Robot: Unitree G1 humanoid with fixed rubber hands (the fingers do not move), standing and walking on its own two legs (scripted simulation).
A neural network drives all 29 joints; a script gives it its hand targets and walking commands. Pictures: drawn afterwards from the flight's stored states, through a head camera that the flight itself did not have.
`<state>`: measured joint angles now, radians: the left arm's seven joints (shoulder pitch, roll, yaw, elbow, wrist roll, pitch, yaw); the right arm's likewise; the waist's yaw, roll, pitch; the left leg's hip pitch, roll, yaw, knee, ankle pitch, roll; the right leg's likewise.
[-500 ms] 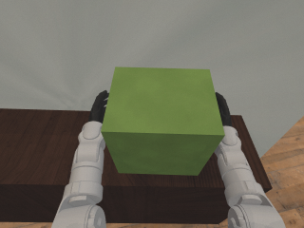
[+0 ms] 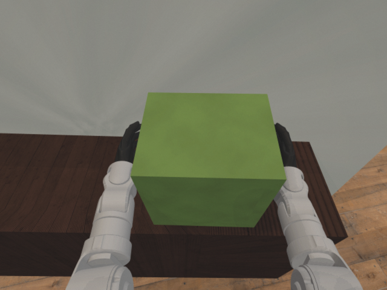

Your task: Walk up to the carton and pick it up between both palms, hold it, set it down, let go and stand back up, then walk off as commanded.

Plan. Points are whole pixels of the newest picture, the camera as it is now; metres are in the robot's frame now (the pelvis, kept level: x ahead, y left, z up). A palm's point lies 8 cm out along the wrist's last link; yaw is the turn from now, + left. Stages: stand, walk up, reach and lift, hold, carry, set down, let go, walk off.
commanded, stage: set down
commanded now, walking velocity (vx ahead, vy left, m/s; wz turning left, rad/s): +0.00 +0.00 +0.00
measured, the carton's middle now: (205, 165) +0.37 -0.02 +0.03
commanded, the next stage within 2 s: none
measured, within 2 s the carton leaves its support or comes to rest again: rests again in 1.28 s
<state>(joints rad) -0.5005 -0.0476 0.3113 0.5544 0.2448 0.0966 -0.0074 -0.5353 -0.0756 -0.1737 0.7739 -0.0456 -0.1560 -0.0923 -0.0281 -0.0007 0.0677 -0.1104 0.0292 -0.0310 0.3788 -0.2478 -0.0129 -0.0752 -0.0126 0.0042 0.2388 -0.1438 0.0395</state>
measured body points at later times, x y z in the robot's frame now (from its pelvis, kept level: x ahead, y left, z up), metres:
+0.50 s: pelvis +0.01 +0.00 +0.00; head +0.07 +0.01 +0.45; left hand +0.40 +0.14 +0.02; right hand +0.39 -0.20 +0.04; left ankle -0.03 +0.12 -0.75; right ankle -0.01 -0.15 -0.75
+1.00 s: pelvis +0.00 +0.00 +0.00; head +0.07 +0.01 +0.44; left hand +0.39 +0.14 +0.00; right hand +0.38 -0.20 +0.02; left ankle -0.03 +0.12 -0.75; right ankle -0.01 -0.15 -0.75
